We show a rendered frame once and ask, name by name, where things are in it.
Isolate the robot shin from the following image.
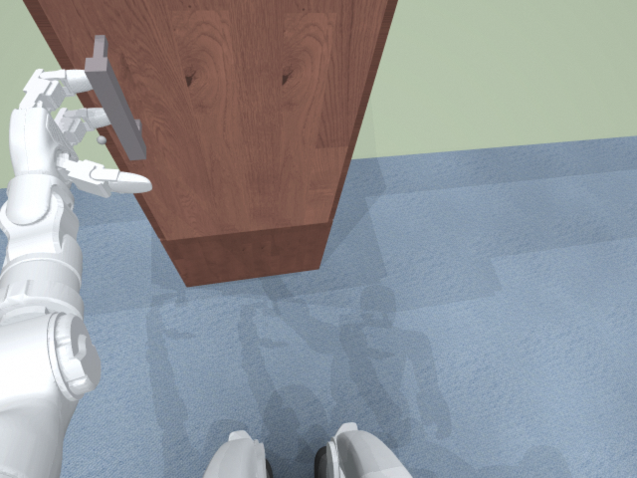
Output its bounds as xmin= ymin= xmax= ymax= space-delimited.
xmin=228 ymin=430 xmax=254 ymax=442
xmin=326 ymin=422 xmax=358 ymax=478

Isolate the cupboard door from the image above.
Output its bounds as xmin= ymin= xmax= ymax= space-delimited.
xmin=38 ymin=0 xmax=388 ymax=241

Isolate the robot left forearm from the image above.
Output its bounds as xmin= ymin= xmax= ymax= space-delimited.
xmin=0 ymin=173 xmax=84 ymax=327

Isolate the robot left shin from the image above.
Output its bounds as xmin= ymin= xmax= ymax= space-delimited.
xmin=228 ymin=430 xmax=254 ymax=442

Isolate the robot left hand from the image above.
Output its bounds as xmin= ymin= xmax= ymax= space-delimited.
xmin=9 ymin=69 xmax=152 ymax=198

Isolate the robot right shin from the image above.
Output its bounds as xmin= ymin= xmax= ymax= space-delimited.
xmin=326 ymin=422 xmax=358 ymax=478

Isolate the handle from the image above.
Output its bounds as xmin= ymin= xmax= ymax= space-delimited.
xmin=85 ymin=35 xmax=146 ymax=160

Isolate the left robot upper arm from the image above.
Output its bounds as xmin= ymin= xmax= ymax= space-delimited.
xmin=0 ymin=312 xmax=102 ymax=478

